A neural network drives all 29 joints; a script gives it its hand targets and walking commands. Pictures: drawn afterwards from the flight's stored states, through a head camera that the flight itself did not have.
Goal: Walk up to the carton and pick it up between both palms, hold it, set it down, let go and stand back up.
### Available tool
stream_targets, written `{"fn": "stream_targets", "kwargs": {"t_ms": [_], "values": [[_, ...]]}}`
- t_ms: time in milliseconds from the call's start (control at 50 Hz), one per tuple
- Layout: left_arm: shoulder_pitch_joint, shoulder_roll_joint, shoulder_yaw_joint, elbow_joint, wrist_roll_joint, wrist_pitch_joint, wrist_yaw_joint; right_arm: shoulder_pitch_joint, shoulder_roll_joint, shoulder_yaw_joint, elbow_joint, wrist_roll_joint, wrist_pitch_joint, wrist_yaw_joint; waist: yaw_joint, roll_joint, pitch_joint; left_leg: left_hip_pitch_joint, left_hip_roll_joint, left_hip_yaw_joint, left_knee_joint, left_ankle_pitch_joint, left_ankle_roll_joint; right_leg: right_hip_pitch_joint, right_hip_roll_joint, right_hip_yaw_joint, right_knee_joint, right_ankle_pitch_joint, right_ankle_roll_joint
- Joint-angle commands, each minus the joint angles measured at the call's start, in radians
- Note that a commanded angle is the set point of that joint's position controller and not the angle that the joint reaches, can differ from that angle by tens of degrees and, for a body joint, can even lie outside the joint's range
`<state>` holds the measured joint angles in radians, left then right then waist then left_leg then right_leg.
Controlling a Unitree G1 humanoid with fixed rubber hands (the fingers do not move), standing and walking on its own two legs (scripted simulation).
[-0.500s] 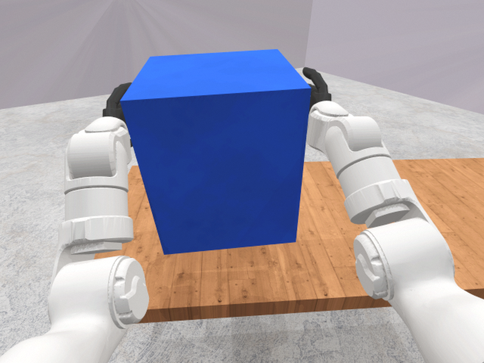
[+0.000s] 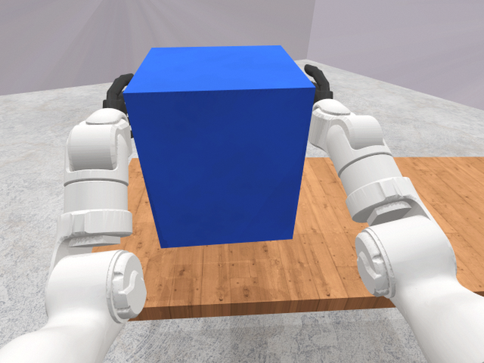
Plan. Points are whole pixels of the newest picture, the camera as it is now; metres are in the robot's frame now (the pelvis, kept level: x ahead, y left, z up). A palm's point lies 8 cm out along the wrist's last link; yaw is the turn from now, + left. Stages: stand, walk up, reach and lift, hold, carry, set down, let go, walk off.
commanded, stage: hold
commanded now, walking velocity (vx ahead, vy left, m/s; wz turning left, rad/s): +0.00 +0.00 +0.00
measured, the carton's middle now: (222, 144) +0.38 +0.01 +0.26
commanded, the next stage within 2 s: set down in 0.06 s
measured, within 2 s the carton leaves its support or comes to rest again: neither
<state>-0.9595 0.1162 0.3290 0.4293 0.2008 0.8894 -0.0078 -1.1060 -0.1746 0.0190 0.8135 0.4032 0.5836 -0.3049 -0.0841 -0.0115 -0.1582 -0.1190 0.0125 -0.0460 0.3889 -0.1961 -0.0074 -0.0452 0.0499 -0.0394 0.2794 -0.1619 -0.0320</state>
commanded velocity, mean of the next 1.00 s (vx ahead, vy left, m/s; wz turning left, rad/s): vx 0.00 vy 0.00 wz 0.00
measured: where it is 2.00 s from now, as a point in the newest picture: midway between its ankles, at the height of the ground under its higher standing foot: outside the picture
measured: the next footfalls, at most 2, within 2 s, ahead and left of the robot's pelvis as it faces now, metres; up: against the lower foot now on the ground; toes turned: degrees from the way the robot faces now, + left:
none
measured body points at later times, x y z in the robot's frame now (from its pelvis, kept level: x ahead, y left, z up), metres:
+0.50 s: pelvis -0.01 +0.00 +0.00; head -0.10 +0.03 +0.44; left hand +0.39 +0.17 +0.31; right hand +0.38 -0.14 +0.33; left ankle +0.01 +0.12 -0.75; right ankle +0.00 -0.10 -0.75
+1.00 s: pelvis +0.01 +0.01 +0.00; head -0.04 +0.05 +0.45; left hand +0.41 +0.16 +0.23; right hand +0.40 -0.15 +0.23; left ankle +0.01 +0.12 -0.75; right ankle +0.00 -0.10 -0.75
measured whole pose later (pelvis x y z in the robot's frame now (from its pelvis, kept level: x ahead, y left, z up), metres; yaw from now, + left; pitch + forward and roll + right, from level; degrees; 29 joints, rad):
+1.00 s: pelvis +0.01 +0.01 +0.00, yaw +1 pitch -8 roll -1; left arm -0.79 0.02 0.33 0.32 0.28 0.58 -0.02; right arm -0.82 -0.06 -0.08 0.68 0.23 0.20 -0.22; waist -0.12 -0.08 0.02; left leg -0.02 -0.01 -0.05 0.37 -0.20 0.01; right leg 0.05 0.03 -0.05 0.27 -0.18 -0.02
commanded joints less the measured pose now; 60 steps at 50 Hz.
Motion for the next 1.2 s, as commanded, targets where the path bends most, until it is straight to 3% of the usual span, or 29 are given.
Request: {"fn": "stream_targets", "kwargs": {"t_ms": [0,40,100,160,200,220,260,280,300,360,380,400,480,500,520,580,600,640,660,700,720,760,800,900,940,1020,1080,1120,1180], "values": [[-0.780,-0.617,-0.377,-0.255,-0.164,-0.094,-0.125,-0.727,0.676,0.234,-0.410,0.204,0.015,0.132,-0.027,0.067,-0.394,0.143,-0.051,-0.003,0.005,0.358,-0.060,0.163,0.017,0.045,0.013,0.425,0.103],[-0.736,-0.619,-0.376,-0.253,-0.157,-0.078,-0.135,-0.713,0.693,0.262,-0.428,0.207,0.028,0.123,-0.007,0.062,-0.351,0.127,-0.051,0.003,-0.005,0.365,-0.054,0.145,0.017,0.055,0.012,0.421,0.096],[-0.781,-0.671,-0.419,-0.374,-0.211,-0.067,-0.127,-0.781,0.695,0.281,-0.554,0.226,0.019,0.125,-0.017,0.056,-0.445,0.147,-0.075,-0.004,0.018,0.383,-0.046,0.162,0.022,0.052,0.028,0.495,0.080],[-0.756,-0.650,-0.436,-0.402,-0.192,-0.061,-0.118,-0.779,0.675,0.286,-0.549,0.218,0.020,0.131,-0.022,0.056,-0.400,0.159,-0.059,0.002,0.009,0.400,-0.056,0.152,0.027,0.047,0.023,0.486,0.079],[-0.762,-0.572,-0.346,-0.268,-0.152,-0.065,-0.133,-0.743,0.632,0.211,-0.419,0.164,0.022,0.137,-0.028,0.058,-0.275,0.131,-0.051,-0.004,-0.017,0.260,-0.047,0.100,0.012,0.026,0.008,0.342,0.082],[-0.751,-0.552,-0.315,-0.236,-0.118,-0.077,-0.145,-0.726,0.615,0.207,-0.374,0.134,0.007,0.137,-0.006,0.034,-0.218,0.108,-0.049,-0.004,-0.045,0.212,-0.034,0.091,0.012,0.027,-0.009,0.255,0.076],[-0.775,-0.533,-0.274,-0.172,-0.097,-0.129,-0.157,-0.725,0.614,0.139,-0.300,0.088,-0.040,0.150,-0.021,0.024,-0.187,0.105,-0.042,0.007,-0.063,0.142,-0.027,0.027,0.004,0.023,-0.028,0.153,0.063],[-0.788,-0.527,-0.248,-0.150,-0.077,-0.149,-0.159,-0.719,0.602,0.117,-0.243,0.074,-0.061,0.159,0.011,0.063,-0.191,0.081,-0.039,0.010,-0.078,0.126,-0.019,0.061,-0.006,0.032,-0.034,0.124,0.049],[-0.789,-0.519,-0.254,-0.125,-0.062,-0.173,-0.165,-0.728,0.614,0.093,-0.230,0.047,-0.087,0.166,-0.008,0.055,-0.192,0.112,-0.042,0.019,-0.086,0.128,-0.023,0.040,0.004,0.005,-0.035,0.095,0.057],[-0.766,-0.536,-0.215,-0.066,-0.029,-0.235,-0.175,-0.709,0.593,0.015,-0.170,-0.052,-0.166,0.187,0.001,0.036,-0.199,0.110,-0.047,0.029,-0.114,0.098,-0.022,0.068,0.000,-0.004,-0.038,0.073,0.061],[-0.759,-0.497,-0.186,0.003,-0.020,-0.254,-0.177,-0.706,0.560,-0.038,-0.125,-0.091,-0.190,0.192,-0.039,0.035,-0.167,0.116,-0.039,0.027,-0.116,0.065,-0.022,0.060,-0.007,-0.019,-0.042,0.027,0.058],[-0.770,-0.506,-0.167,0.015,-0.017,-0.272,-0.180,-0.701,0.560,-0.062,-0.091,-0.126,-0.215,0.197,-0.019,0.012,-0.137,0.087,-0.035,0.030,-0.139,0.031,-0.008,0.060,-0.005,-0.014,-0.059,-0.016,0.057],[-0.738,-0.515,-0.150,0.095,0.039,-0.334,-0.198,-0.620,0.546,-0.170,0.008,-0.270,-0.307,0.232,-0.051,0.062,-0.084,0.110,-0.034,0.048,-0.182,-0.062,-0.007,0.071,-0.022,-0.047,-0.080,-0.109,0.054],[-0.721,-0.508,-0.145,0.110,0.044,-0.341,-0.198,-0.641,0.544,-0.162,0.007,-0.279,-0.328,0.238,-0.031,0.040,-0.081,0.120,-0.037,0.058,-0.179,-0.051,0.001,0.101,-0.025,-0.041,-0.071,-0.103,0.063],[-0.718,-0.546,-0.185,0.077,0.039,-0.350,-0.193,-0.610,0.554,-0.163,-0.001,-0.285,-0.358,0.244,-0.039,0.078,-0.105,0.146,-0.041,0.057,-0.177,-0.012,-0.011,0.100,-0.017,-0.048,-0.073,-0.068,0.055],[-0.688,-0.576,-0.245,0.050,-0.013,-0.376,-0.176,-0.654,0.567,-0.096,-0.112,-0.271,-0.427,0.247,-0.059,0.064,-0.217,0.230,-0.045,0.053,-0.108,0.178,-0.017,0.128,-0.014,-0.071,-0.057,0.066,0.059],[-0.663,-0.591,-0.264,0.049,-0.010,-0.381,-0.172,-0.654,0.583,-0.058,-0.163,-0.258,-0.445,0.241,-0.046,0.042,-0.229,0.242,-0.043,0.049,-0.086,0.233,-0.023,0.126,-0.003,-0.067,-0.044,0.116,0.066],[-0.643,-0.637,-0.345,-0.030,-0.029,-0.397,-0.168,-0.657,0.607,0.036,-0.273,-0.224,-0.477,0.223,-0.054,0.075,-0.324,0.276,-0.057,0.052,-0.045,0.361,-0.039,0.164,-0.006,-0.066,-0.018,0.296,0.072],[-0.625,-0.637,-0.345,-0.034,-0.039,-0.392,-0.162,-0.688,0.604,0.060,-0.314,-0.208,-0.483,0.216,-0.028,0.061,-0.342,0.262,-0.050,0.052,-0.030,0.385,-0.033,0.192,-0.003,-0.060,-0.007,0.352,0.082],[-0.574,-0.630,-0.362,-0.088,-0.042,-0.386,-0.161,-0.654,0.633,0.155,-0.380,-0.171,-0.492,0.200,-0.017,0.032,-0.374,0.266,-0.058,0.036,-0.009,0.434,-0.029,0.250,-0.019,-0.045,0.018,0.492,0.094],[-0.565,-0.643,-0.393,-0.118,-0.048,-0.385,-0.163,-0.654,0.641,0.161,-0.426,-0.167,-0.493,0.194,-0.042,0.048,-0.399,0.260,-0.057,0.036,0.004,0.426,-0.037,0.268,-0.027,-0.036,0.031,0.532,0.101],[-0.544,-0.682,-0.461,-0.209,-0.069,-0.384,-0.154,-0.650,0.650,0.223,-0.503,-0.131,-0.504,0.179,-0.039,0.067,-0.434,0.257,-0.066,0.032,0.019,0.507,-0.043,0.298,-0.018,-0.032,0.048,0.618,0.092],[-0.533,-0.671,-0.477,-0.241,-0.074,-0.374,-0.143,-0.620,0.635,0.260,-0.534,-0.113,-0.489,0.177,-0.043,0.039,-0.426,0.285,-0.068,0.023,0.027,0.520,-0.047,0.281,-0.007,-0.045,0.044,0.630,0.098],[-0.503,-0.638,-0.460,-0.245,-0.053,-0.349,-0.134,-0.550,0.619,0.235,-0.512,-0.119,-0.454,0.184,-0.044,0.038,-0.302,0.282,-0.050,0.018,0.003,0.448,-0.039,0.178,-0.009,-0.046,0.009,0.463,0.084],[-0.482,-0.655,-0.441,-0.188,-0.032,-0.356,-0.136,-0.522,0.615,0.205,-0.476,-0.147,-0.451,0.192,-0.029,0.064,-0.296,0.270,-0.054,0.032,-0.018,0.402,-0.041,0.146,-0.013,-0.047,-0.005,0.397,0.085],[-0.465,-0.628,-0.371,-0.139,0.003,-0.355,-0.138,-0.497,0.577,0.144,-0.390,-0.206,-0.453,0.220,-0.008,0.038,-0.258,0.294,-0.038,0.033,-0.035,0.362,-0.034,0.109,-0.012,-0.062,-0.015,0.293,0.079],[-0.457,-0.655,-0.376,-0.117,0.000,-0.357,-0.136,-0.510,0.577,0.097,-0.347,-0.227,-0.465,0.238,-0.005,0.080,-0.245,0.295,-0.025,0.044,-0.046,0.356,-0.041,0.078,-0.012,-0.067,-0.022,0.236,0.063],[-0.488,-0.649,-0.380,-0.100,-0.009,-0.370,-0.129,-0.492,0.556,0.046,-0.293,-0.270,-0.477,0.247,-0.033,0.042,-0.253,0.312,-0.027,0.033,-0.054,0.339,-0.038,0.069,-0.002,-0.082,-0.046,0.181,0.065],[-0.492,-0.676,-0.372,-0.064,-0.006,-0.396,-0.130,-0.479,0.566,0.025,-0.257,-0.310,-0.500,0.254,-0.023,0.048,-0.250,0.320,-0.031,0.043,-0.059,0.323,-0.038,0.065,-0.011,-0.080,-0.045,0.202,0.058]]}}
